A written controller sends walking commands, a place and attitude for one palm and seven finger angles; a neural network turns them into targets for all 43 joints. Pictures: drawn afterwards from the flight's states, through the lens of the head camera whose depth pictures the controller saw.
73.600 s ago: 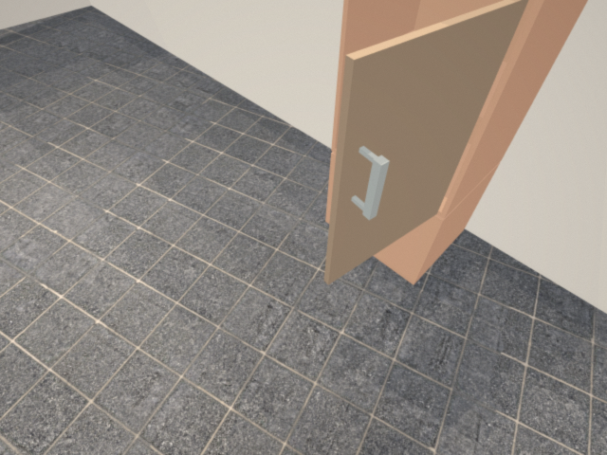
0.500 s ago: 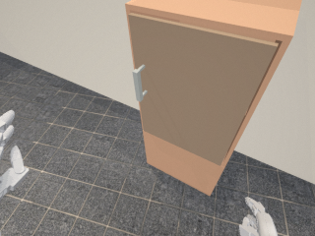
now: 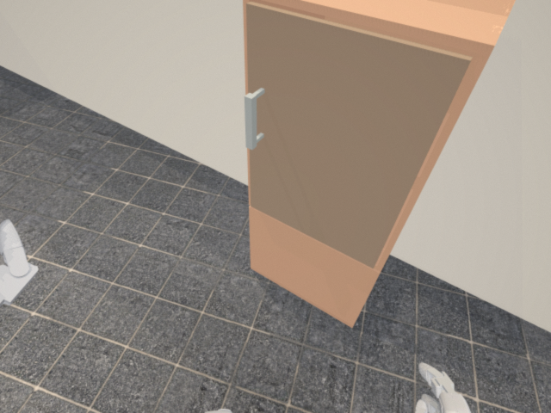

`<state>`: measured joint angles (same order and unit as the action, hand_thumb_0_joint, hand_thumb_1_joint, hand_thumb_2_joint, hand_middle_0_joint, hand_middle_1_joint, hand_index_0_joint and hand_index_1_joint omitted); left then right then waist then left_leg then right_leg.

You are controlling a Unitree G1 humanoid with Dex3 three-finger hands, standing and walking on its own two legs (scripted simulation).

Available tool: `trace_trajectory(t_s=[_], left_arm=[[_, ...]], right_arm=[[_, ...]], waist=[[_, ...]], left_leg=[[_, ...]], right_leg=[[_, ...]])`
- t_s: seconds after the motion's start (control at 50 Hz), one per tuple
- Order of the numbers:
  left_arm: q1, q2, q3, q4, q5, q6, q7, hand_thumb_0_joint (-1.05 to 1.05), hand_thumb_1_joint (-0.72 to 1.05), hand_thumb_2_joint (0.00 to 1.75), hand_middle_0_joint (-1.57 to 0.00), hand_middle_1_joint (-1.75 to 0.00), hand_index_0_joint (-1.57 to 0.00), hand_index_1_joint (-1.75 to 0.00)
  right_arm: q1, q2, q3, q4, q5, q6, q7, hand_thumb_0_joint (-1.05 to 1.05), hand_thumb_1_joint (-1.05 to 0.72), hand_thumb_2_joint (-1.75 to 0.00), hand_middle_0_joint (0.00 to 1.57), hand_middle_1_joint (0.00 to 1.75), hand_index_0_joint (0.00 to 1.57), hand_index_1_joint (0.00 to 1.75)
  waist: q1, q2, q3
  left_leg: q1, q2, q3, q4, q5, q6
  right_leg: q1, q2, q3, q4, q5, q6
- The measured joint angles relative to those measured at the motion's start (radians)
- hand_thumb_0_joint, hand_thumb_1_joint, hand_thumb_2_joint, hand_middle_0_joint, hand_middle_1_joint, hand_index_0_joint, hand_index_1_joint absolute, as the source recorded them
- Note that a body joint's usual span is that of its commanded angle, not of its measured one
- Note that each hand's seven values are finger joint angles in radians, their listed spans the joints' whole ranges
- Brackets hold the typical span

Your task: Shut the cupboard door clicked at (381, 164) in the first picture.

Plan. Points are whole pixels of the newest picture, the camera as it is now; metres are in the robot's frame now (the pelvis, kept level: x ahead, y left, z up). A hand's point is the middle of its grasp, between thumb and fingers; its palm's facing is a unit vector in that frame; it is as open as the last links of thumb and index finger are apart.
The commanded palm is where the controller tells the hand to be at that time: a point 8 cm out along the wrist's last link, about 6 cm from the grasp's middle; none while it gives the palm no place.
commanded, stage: step back with the hand held close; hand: left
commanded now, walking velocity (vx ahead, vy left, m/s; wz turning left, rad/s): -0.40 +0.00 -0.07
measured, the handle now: (255, 119) +0.74 +0.08 +0.03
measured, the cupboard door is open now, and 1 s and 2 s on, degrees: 0 0 0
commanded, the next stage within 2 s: stop stepping back and stand still in 0.42 s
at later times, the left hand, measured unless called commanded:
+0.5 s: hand out of the picture +0.05 +0.27 +0.19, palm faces +0.55 -0.68 -0.49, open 7.4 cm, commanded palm +0.00 +0.29 +0.20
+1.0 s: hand out of the picture -0.01 +0.25 +0.20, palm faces +0.42 -0.77 -0.49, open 7.4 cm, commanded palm -0.07 +0.28 +0.20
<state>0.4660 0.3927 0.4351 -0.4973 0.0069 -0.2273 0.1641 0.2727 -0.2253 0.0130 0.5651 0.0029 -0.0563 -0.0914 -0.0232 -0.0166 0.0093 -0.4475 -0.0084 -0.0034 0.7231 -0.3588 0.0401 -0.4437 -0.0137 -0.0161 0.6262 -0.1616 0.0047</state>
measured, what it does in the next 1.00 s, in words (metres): walks backwards: right foot, then left foot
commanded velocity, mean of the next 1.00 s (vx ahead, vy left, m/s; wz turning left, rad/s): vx -0.08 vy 0.00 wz -0.07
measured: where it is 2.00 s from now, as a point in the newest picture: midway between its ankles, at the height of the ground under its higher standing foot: outside the picture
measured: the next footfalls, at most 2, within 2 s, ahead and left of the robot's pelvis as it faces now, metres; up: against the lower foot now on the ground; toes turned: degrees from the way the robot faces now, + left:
right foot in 0.44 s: -0.09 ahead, -0.13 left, +0.00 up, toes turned +6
left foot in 0.68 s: -0.13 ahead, +0.11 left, +0.00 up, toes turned +5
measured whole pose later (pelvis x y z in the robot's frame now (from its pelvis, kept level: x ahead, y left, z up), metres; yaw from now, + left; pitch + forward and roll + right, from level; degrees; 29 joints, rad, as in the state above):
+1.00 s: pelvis -0.22 -0.01 +0.02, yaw -2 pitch +0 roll +0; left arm 0.55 0.45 0.44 -0.47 -0.02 -0.18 0.17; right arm 0.29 -0.20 0.02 0.63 0.00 -0.05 -0.07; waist -0.02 -0.02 -0.06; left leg -0.42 0.05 0.08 0.77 -0.44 0.01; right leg -0.25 0.04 -0.08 0.53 -0.29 -0.09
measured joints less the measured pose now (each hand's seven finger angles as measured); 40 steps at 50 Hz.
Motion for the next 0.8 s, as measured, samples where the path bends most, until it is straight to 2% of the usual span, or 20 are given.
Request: trace_trajectory(t_s=[0.1,0.16,0.24,0.28,0.34,0.38,0.42,0.44,0.46,0.5,0.54,0.56,0.6,0.64,0.66,0.68,0.7,0.72,0.74,0.8], left_arm=[[0.031,0.037,0.045,-0.019,-0.014,-0.038,0.014,0.01,0.89,0.90,-0.21,-0.30,-0.21,-0.31],[0.043,0.044,0.043,-0.008,-0.027,-0.039,0.023,0.01,0.89,0.90,-0.21,-0.30,-0.21,-0.31],[0.035,0.033,0.018,0.011,-0.034,-0.024,0.031,0.01,0.89,0.90,-0.21,-0.30,-0.21,-0.31],[0.024,0.040,0.015,0.009,-0.033,-0.010,0.027,0.01,0.89,0.90,-0.21,-0.30,-0.21,-0.31],[-0.002,0.082,0.023,-0.029,-0.038,0.002,0.010,0.02,0.89,0.90,-0.21,-0.30,-0.22,-0.31],[0.011,0.109,0.047,-0.063,-0.046,-0.019,0.009,0.02,0.89,0.90,-0.21,-0.30,-0.22,-0.31],[0.055,0.123,0.085,-0.079,-0.057,-0.041,0.013,0.02,0.89,0.90,-0.21,-0.30,-0.22,-0.31],[0.073,0.116,0.100,-0.075,-0.060,-0.050,0.012,0.01,0.89,0.90,-0.21,-0.30,-0.22,-0.31],[0.079,0.090,0.093,-0.061,-0.057,-0.056,0.009,0.01,0.89,0.90,-0.21,-0.30,-0.21,-0.31],[0.085,0.048,0.050,-0.023,-0.042,-0.055,0.010,0.01,0.89,0.90,-0.21,-0.30,-0.21,-0.31],[0.088,0.022,0.013,-0.007,-0.031,-0.029,0.009,0.01,0.89,0.90,-0.21,-0.30,-0.22,-0.31],[0.089,0.014,0.006,-0.005,-0.030,-0.017,0.011,0.01,0.89,0.90,-0.21,-0.30,-0.22,-0.31],[0.072,0.005,-0.002,0.007,-0.030,0.000,0.015,0.01,0.89,0.90,-0.21,-0.30,-0.21,-0.31],[0.017,-0.004,-0.021,0.034,-0.031,0.017,0.021,0.01,0.89,0.90,-0.21,-0.30,-0.21,-0.31],[-0.015,-0.010,-0.035,0.045,-0.032,0.026,0.023,0.01,0.89,0.90,-0.21,-0.30,-0.21,-0.31],[-0.047,-0.016,-0.049,0.047,-0.033,0.036,0.024,0.01,0.89,0.90,-0.21,-0.30,-0.21,-0.31],[-0.083,-0.010,-0.056,0.055,-0.034,0.043,0.025,0.01,0.89,0.90,-0.21,-0.30,-0.21,-0.31],[-0.103,-0.002,-0.055,0.061,-0.035,0.046,0.025,0.01,0.89,0.90,-0.21,-0.30,-0.21,-0.31],[-0.098,0.007,-0.047,0.058,-0.037,0.048,0.025,0.02,0.89,0.90,-0.21,-0.30,-0.21,-0.31],[-0.007,0.033,-0.009,0.018,-0.050,0.058,0.013,0.02,0.89,0.90,-0.21,-0.30,-0.21,-0.31]], right_arm=[[-0.009,-0.013,-0.017,0.012,-0.002,-0.006,0.011,0.01,-0.90,-0.90,0.21,0.30,0.20,0.30],[-0.024,-0.020,-0.026,0.024,0.002,-0.001,0.017,0.01,-0.90,-0.90,0.21,0.30,0.20,0.30],[-0.042,-0.022,-0.027,0.028,0.006,0.005,0.011,0.01,-0.91,-0.90,0.20,0.30,0.20,0.30],[-0.044,-0.011,-0.027,0.018,0.007,-0.002,0.003,0.01,-0.91,-0.90,0.20,0.30,0.20,0.30],[-0.026,0.025,-0.037,0.029,-0.002,-0.028,0.000,0.01,-0.91,-0.90,0.20,0.30,0.20,0.30],[-0.015,0.048,-0.036,0.047,0.003,-0.046,0.011,0.01,-0.91,-0.90,0.20,0.30,0.20,0.30],[-0.017,0.062,-0.032,0.053,0.009,-0.054,0.021,0.01,-0.90,-0.90,0.20,0.30,0.20,0.30],[-0.031,0.061,-0.032,0.054,0.010,-0.056,0.024,0.01,-0.90,-0.90,0.21,0.30,0.20,0.30],[-0.055,0.053,-0.036,0.068,0.010,-0.054,0.027,0.01,-0.90,-0.90,0.21,0.30,0.20,0.30],[-0.084,0.037,-0.038,0.107,-0.003,-0.045,0.027,0.01,-0.91,-0.90,0.20,0.30,0.20,0.30],[-0.093,0.036,-0.030,0.135,-0.002,-0.035,0.024,0.02,-0.91,-0.90,0.20,0.30,0.20,0.30],[-0.095,0.042,-0.022,0.132,-0.002,-0.030,0.020,0.02,-0.91,-0.90,0.20,0.30,0.20,0.30],[-0.099,0.050,-0.005,0.105,-0.002,-0.027,0.011,0.02,-0.91,-0.90,0.21,0.30,0.20,0.30],[-0.105,0.042,0.006,0.071,0.000,-0.039,0.003,0.02,-0.91,-0.90,0.21,0.30,0.20,0.30],[-0.107,0.029,0.007,0.051,0.002,-0.047,-0.001,0.02,-0.91,-0.90,0.21,0.30,0.20,0.30],[-0.109,0.012,0.003,0.029,0.003,-0.057,-0.004,0.02,-0.90,-0.90,0.21,0.30,0.20,0.30],[-0.123,0.016,-0.004,0.027,0.005,-0.062,-0.007,0.01,-0.90,-0.90,0.21,0.30,0.20,0.30],[-0.136,0.027,-0.006,0.026,0.008,-0.060,-0.006,0.01,-0.90,-0.90,0.21,0.30,0.20,0.30],[-0.142,0.038,0.000,0.020,0.010,-0.057,-0.001,0.01,-0.91,-0.90,0.21,0.30,0.20,0.30],[-0.124,0.070,0.018,-0.004,0.000,-0.065,0.018,0.01,-0.91,-0.90,0.21,0.30,0.20,0.30]], waist=[[0.000,0.003,0.004],[0.002,0.007,0.008],[-0.002,0.020,0.017],[-0.017,0.031,0.031],[-0.043,0.049,0.030],[-0.045,0.038,0.003],[-0.033,0.016,-0.033],[-0.018,0.014,-0.039],[-0.002,0.034,-0.025],[0.034,0.046,-0.006],[0.086,0.010,-0.017],[0.105,-0.016,-0.025],[0.117,-0.059,-0.040],[0.101,-0.063,-0.048],[0.086,-0.044,-0.052],[0.068,-0.013,-0.058],[0.049,-0.021,-0.046],[0.043,-0.042,-0.028],[0.040,-0.059,-0.015],[0.010,-0.071,-0.017]], left_leg=[[-0.037,-0.002,0.009,0.008,-0.044,-0.008],[-0.054,-0.007,0.014,0.003,-0.058,-0.013],[-0.078,0.001,0.012,-0.019,-0.038,0.000],[-0.089,0.025,0.013,-0.046,0.040,0.013],[-0.111,0.077,0.010,-0.102,0.248,0.006],[-0.134,0.106,0.035,-0.122,0.323,-0.013],[-0.175,0.116,0.077,-0.111,0.325,-0.025],[-0.200,0.121,0.094,-0.090,0.294,-0.031],[-0.214,0.127,0.086,-0.052,0.208,-0.049],[-0.217,0.088,0.047,0.115,0.033,-0.076],[-0.186,0.034,0.041,0.238,-0.050,-0.086],[-0.156,0.015,0.049,0.251,-0.063,-0.087],[-0.075,-0.005,0.063,0.193,-0.052,-0.078],[0.040,-0.007,0.063,0.034,0.021,-0.066],[0.105,0.005,0.058,-0.068,0.075,-0.060],[0.156,0.021,0.044,-0.162,0.059,-0.038],[0.153,0.009,0.041,-0.179,0.024,-0.019],[0.153,-0.005,0.052,-0.177,0.038,-0.012],[0.160,-0.008,0.070,-0.184,0.070,-0.010],[0.189,0.010,0.108,-0.231,0.132,-0.019]], right_leg=[[-0.032,-0.003,0.009,-0.014,0.037,-0.006],[-0.045,-0.007,0.016,-0.033,0.059,-0.006],[-0.075,0.003,0.015,-0.024,-0.053,0.001],[-0.099,0.030,0.023,0.074,-0.149,0.012],[-0.067,0.085,0.014,0.305,-0.242,0.021],[0.020,0.094,-0.003,0.298,-0.288,0.013],[0.126,0.075,-0.012,0.180,-0.321,-0.010],[0.154,0.070,-0.005,0.119,-0.371,-0.026],[0.146,0.079,-0.004,0.120,-0.370,-0.035],[0.154,0.071,0.009,0.098,-0.291,-0.035],[0.161,0.043,0.054,0.039,-0.219,-0.020],[0.160,0.030,0.080,0.008,-0.192,-0.015],[0.149,0.011,0.113,-0.042,-0.146,-0.008],[0.134,0.006,0.112,-0.066,-0.116,0.003],[0.122,0.014,0.099,-0.062,-0.110,0.009],[0.102,0.029,0.078,-0.046,-0.111,0.014],[0.083,0.018,0.075,-0.021,-0.117,0.019],[0.076,0.010,0.089,-0.005,-0.137,0.016],[0.071,0.008,0.095,0.010,-0.143,0.011],[0.047,0.023,0.044,0.114,-0.208,0.017]])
